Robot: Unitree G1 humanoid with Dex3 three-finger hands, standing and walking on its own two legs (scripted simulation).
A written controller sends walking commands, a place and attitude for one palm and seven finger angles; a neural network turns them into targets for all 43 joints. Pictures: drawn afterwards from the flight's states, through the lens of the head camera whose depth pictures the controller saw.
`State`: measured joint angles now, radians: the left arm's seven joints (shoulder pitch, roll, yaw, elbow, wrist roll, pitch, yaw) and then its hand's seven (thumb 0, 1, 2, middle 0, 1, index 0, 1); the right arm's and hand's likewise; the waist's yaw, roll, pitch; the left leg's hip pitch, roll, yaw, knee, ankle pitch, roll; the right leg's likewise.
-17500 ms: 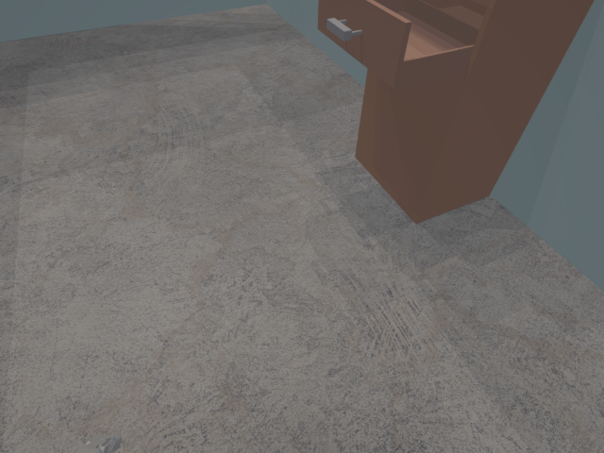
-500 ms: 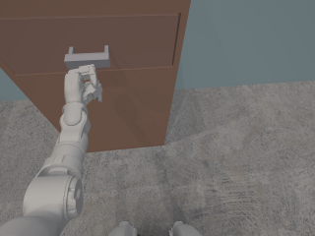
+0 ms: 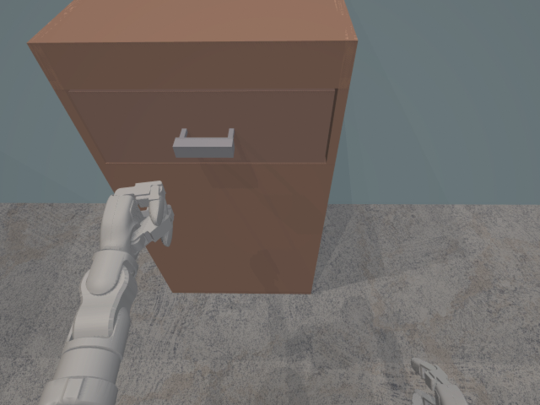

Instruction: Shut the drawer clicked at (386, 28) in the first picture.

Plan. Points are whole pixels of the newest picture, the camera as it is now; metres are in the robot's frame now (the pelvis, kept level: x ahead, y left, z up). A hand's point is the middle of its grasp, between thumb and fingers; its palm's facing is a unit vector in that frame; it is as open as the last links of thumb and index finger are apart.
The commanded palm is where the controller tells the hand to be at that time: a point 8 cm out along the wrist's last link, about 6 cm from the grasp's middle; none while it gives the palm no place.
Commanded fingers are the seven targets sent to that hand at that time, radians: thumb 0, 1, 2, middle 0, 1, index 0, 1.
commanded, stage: draw the hand back to the body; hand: left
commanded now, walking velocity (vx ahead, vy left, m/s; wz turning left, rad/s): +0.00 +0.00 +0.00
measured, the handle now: (206, 140) +0.59 +0.15 +0.05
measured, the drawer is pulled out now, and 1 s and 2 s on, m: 0.00 0.00 0.00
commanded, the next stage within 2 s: step back with the hand held close in 0.92 s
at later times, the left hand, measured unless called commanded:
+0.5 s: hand (80, 274) +0.24 +0.22 +0.15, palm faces +0.25 -0.92 -0.31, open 3.3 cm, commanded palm +0.19 +0.27 +0.17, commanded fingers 0.00 0.90 0.90 -1.40 -1.60 -1.40 -1.60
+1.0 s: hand (1, 318) +0.18 +0.26 +0.18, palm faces +0.37 -0.85 -0.38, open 3.3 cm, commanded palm +0.13 +0.30 +0.20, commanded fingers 0.00 0.90 0.90 -1.40 -1.60 -1.40 -1.60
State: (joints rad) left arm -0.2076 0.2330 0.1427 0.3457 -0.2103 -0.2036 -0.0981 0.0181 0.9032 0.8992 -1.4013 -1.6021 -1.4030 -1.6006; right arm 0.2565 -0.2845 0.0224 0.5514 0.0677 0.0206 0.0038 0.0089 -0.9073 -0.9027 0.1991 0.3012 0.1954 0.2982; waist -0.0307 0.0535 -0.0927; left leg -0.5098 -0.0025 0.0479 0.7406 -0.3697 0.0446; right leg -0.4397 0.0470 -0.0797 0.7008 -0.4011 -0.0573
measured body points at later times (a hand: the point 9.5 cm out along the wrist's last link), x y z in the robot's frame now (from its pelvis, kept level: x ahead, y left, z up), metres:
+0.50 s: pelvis +0.00 +0.01 +0.03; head +0.00 -0.02 +0.48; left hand +0.22 +0.26 +0.17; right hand +0.19 -0.21 -0.06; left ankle +0.00 +0.09 -0.71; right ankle -0.03 -0.08 -0.71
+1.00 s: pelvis +0.00 +0.02 +0.03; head -0.01 +0.00 +0.48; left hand +0.16 +0.30 +0.20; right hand +0.19 -0.20 -0.05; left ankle +0.00 +0.09 -0.71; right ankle -0.03 -0.08 -0.71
